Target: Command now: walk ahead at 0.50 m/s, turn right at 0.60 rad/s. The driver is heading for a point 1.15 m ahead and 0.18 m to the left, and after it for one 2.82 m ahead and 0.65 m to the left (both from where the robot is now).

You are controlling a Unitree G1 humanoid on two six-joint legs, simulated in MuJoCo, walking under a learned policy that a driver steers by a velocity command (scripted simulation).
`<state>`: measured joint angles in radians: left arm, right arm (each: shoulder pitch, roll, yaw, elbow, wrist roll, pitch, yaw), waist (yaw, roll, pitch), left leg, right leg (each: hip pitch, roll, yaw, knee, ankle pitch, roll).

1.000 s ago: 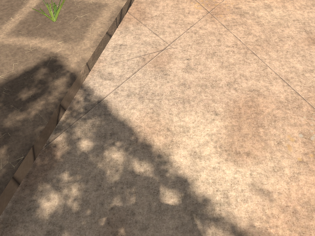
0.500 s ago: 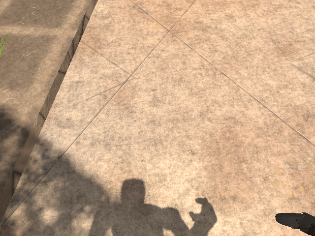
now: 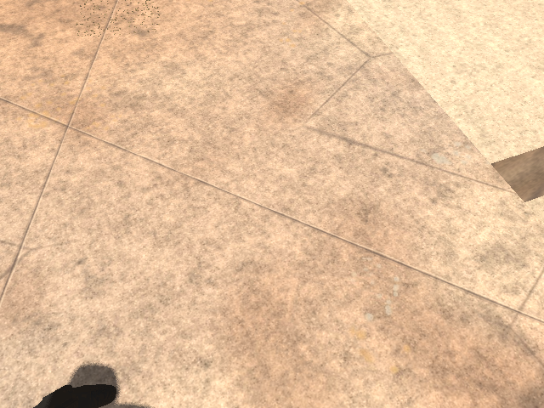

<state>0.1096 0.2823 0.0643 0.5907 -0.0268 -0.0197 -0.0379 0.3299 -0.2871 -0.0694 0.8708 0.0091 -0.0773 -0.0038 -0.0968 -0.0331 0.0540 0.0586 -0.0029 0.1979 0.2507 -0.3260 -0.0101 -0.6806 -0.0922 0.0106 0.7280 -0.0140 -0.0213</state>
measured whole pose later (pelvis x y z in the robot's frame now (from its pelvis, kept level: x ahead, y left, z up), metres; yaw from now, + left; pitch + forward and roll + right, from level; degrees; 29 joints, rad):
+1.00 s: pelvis +0.57 -0.03 +0.01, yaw -4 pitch +2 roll +1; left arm 0.08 0.28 0.04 0.70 0.00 -0.08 0.00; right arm 0.36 -0.27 -0.05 0.86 0.02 -0.07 0.00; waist -0.09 -0.03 0.02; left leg -0.10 -0.07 -0.05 0.28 -0.21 0.06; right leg -0.62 -0.08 0.09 0.63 0.01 0.05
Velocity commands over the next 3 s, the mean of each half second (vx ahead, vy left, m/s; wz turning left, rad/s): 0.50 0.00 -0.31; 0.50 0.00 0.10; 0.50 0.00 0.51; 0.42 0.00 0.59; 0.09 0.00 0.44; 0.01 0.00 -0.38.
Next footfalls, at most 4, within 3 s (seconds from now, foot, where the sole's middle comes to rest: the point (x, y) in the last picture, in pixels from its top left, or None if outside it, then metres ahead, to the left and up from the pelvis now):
0.10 right None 0.23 -0.12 -0.77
0.64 left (241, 359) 0.57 0.06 -0.77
1.14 right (327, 266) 0.81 -0.20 -0.77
1.64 left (210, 213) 1.03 0.12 -0.77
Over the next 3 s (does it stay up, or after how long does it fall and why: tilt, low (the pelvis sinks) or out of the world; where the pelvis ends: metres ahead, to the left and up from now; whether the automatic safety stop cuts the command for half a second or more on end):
stays up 1.18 0.07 0.01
